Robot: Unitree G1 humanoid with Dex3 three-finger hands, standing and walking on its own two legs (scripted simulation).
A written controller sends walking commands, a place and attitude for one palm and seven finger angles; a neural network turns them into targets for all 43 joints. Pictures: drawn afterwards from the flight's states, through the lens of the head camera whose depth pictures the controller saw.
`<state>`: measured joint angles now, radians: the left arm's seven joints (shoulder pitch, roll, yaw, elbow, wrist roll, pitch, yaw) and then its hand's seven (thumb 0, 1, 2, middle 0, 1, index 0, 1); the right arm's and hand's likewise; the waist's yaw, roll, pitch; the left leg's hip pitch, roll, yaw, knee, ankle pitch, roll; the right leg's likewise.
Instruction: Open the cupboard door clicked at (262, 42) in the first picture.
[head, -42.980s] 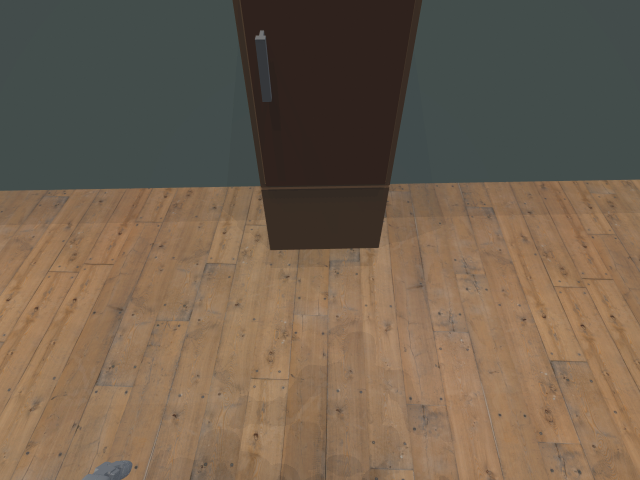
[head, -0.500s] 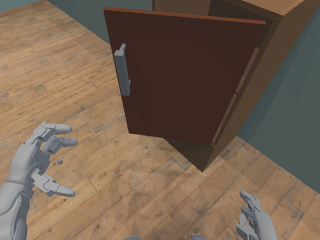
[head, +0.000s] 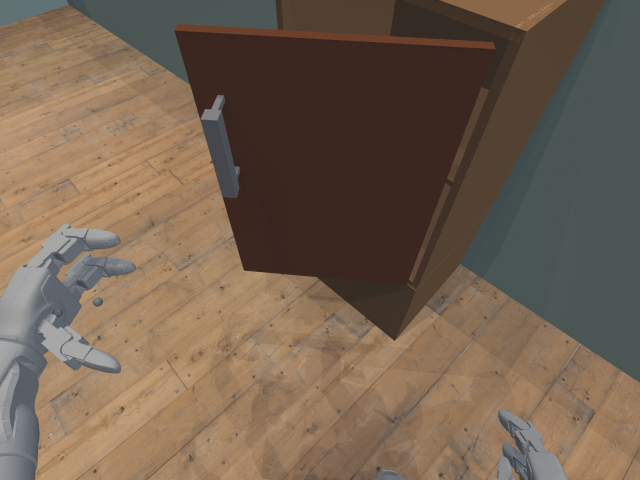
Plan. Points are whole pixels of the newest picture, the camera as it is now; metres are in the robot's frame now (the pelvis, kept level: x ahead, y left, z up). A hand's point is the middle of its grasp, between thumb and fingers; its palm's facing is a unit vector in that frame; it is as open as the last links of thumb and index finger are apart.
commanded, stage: raise the hand with hooked fingers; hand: left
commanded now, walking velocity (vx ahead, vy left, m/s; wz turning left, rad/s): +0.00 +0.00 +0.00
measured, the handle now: (225, 148) +0.58 +0.18 +0.05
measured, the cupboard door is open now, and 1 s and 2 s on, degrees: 38 38 38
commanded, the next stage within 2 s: move the hooked fingers beside the handle in 0.26 s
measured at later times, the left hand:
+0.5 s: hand (95, 300) +0.29 +0.27 +0.08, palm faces -0.02 -1.00 -0.02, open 14.0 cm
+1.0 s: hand (140, 235) +0.39 +0.25 +0.07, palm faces -0.05 -1.00 -0.02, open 14.0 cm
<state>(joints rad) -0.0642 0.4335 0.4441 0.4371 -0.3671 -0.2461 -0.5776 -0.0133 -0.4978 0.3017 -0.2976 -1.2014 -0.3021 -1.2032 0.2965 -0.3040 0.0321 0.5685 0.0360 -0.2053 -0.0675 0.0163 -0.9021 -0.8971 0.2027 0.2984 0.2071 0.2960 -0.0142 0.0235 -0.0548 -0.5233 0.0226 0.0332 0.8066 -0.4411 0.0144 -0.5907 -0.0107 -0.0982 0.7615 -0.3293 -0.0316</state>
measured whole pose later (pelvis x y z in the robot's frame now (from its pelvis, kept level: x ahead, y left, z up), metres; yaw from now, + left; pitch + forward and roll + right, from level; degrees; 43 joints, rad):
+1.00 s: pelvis +0.00 +0.01 -0.01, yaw -1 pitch +13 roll -1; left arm -0.48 0.49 0.44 0.83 -0.25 -0.30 -0.52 -0.01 -0.50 0.30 -0.30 -1.20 -0.30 -1.20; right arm 0.35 -0.29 0.04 0.60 0.03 -0.10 -0.06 0.01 -0.90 -0.90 0.20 0.30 0.21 0.30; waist -0.07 0.01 -0.06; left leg -0.62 0.02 0.05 0.84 -0.44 0.02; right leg -0.69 -0.01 -0.08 0.79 -0.32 -0.03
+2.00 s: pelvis +0.00 +0.02 -0.02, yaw -3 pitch +23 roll -4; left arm -1.05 0.78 0.49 1.30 -0.08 -0.31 -0.47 -0.01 -0.50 0.30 -0.30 -1.20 -0.30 -1.20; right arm 0.44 -0.30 0.07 0.58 -0.02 0.08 -0.03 0.01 -0.90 -0.90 0.20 0.30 0.21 0.30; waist -0.23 0.02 -0.06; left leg -0.89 0.05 0.03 0.97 -0.49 0.04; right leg -0.93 0.01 -0.09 0.84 -0.32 -0.01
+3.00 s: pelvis +0.01 +0.01 -0.03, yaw -2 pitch +24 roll -4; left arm -1.01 0.73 0.47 1.23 -0.10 -0.32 -0.44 -0.01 -0.50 0.30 -0.30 -1.20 -0.30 -1.22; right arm 0.42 -0.29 0.06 0.58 -0.02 0.10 -0.01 0.01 -0.90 -0.90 0.20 0.30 0.21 0.30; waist -0.21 0.02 -0.07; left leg -0.89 0.06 0.02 0.97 -0.50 0.03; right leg -0.93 0.02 -0.10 0.85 -0.34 -0.02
